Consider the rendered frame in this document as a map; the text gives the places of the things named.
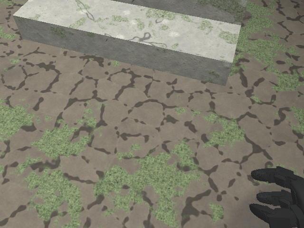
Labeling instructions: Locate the right robot hand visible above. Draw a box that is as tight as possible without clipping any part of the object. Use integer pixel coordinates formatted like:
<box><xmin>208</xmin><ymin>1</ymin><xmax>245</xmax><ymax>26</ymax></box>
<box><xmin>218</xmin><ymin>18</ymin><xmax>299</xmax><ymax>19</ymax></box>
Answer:
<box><xmin>249</xmin><ymin>166</ymin><xmax>304</xmax><ymax>228</ymax></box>

